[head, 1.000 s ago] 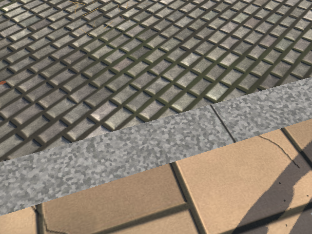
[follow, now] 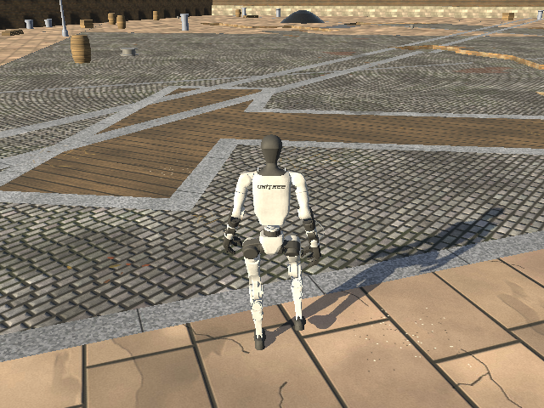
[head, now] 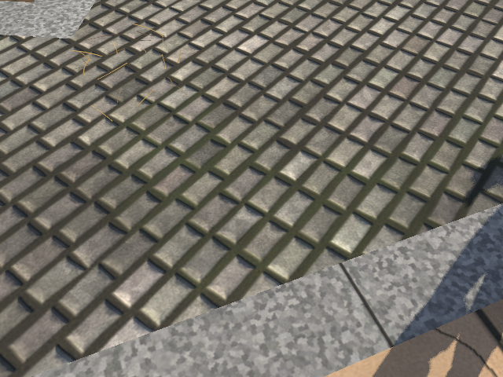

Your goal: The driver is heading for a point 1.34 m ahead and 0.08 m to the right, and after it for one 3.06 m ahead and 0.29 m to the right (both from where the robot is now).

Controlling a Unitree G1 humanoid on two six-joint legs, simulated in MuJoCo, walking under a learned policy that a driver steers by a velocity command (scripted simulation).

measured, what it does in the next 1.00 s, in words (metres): walks ahead: right foot, then left foot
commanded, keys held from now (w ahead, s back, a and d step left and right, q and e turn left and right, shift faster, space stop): no key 0.88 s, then w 0.12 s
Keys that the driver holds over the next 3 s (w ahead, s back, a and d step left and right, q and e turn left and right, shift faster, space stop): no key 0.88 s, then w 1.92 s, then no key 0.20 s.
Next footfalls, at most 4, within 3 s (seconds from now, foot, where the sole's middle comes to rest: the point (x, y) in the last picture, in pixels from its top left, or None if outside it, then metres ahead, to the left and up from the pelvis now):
0.20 right None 0.25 -0.14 -0.78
0.48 left None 0.16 0.10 -0.78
1.66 left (216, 329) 0.64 0.10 -0.78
2.24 right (288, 231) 0.98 -0.13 -0.78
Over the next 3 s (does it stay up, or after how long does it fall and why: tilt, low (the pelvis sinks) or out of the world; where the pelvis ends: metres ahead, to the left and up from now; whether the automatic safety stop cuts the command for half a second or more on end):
stays up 1.20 0.04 0.00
